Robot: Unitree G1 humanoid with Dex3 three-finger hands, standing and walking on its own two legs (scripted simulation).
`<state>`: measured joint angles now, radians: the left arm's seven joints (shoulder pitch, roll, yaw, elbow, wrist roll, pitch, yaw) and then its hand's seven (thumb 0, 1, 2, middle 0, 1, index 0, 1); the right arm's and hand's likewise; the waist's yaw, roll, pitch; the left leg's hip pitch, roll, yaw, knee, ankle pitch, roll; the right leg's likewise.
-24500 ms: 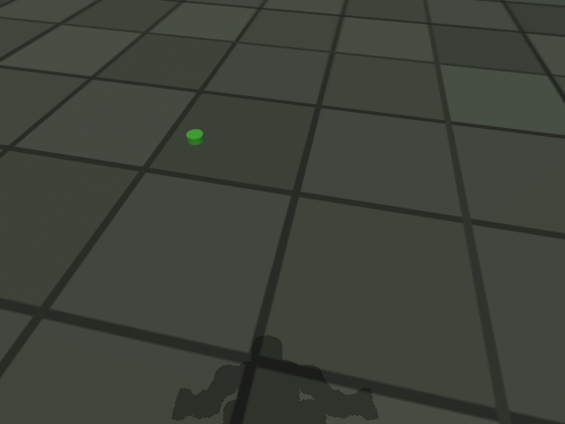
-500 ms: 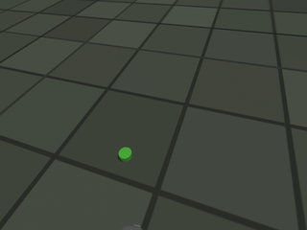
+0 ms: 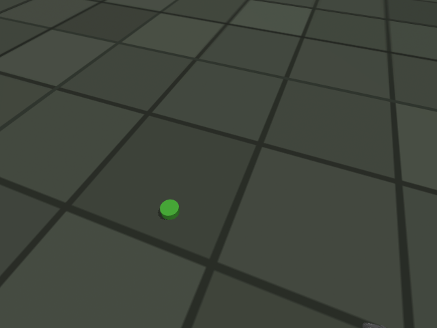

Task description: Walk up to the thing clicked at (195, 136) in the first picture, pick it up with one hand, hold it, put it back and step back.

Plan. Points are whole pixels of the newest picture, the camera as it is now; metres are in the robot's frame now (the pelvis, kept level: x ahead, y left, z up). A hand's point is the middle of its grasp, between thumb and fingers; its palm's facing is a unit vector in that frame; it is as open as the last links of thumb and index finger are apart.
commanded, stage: walk up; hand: left
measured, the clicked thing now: (169, 209) +0.77 +0.26 -0.74
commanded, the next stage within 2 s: stand in 0.78 s
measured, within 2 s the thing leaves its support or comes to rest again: neither
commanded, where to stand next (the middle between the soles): +0.42 +0.02 m, yaw +1 degrees
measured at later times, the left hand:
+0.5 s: hand out of the picture +0.10 +0.30 -0.14, palm faces +0.07 -0.93 -0.36, open 7.4 cm
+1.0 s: hand out of the picture +0.08 +0.28 -0.14, palm faces +0.02 -0.94 -0.35, open 7.4 cm
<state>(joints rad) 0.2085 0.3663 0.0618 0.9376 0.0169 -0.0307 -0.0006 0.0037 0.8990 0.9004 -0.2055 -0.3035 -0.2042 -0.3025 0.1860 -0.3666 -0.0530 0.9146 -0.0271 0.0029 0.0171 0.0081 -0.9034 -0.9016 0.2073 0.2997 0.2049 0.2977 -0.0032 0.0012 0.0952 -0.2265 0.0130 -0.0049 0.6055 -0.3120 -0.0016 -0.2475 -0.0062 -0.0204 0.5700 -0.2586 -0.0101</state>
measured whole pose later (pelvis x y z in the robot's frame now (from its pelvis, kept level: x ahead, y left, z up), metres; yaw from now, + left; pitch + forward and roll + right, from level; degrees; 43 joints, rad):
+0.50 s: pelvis +0.02 +0.03 +0.01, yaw +2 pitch -3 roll +0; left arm 0.13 0.38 0.05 1.03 0.00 -0.01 0.01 0.01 0.90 0.90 -0.20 -0.30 -0.20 -0.30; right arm 0.14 -0.32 -0.03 1.05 -0.02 0.01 0.01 0.01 -0.91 -0.90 0.21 0.30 0.20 0.30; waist 0.01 -0.02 0.07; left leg -0.19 0.01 -0.03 0.55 -0.31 -0.01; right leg -0.21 -0.06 -0.02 0.54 -0.27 0.04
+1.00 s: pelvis +0.02 +0.02 +0.02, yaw +2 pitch -3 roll +0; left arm 0.10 0.35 0.01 1.13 0.01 -0.01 -0.01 0.00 0.90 0.90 -0.20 -0.30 -0.20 -0.30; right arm 0.06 -0.35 -0.02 1.10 -0.01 -0.01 0.01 0.01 -0.91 -0.90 0.21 0.30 0.20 0.30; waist 0.01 0.01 0.07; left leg -0.10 0.02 -0.04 0.36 -0.21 -0.03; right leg -0.13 -0.04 -0.03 0.36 -0.18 0.03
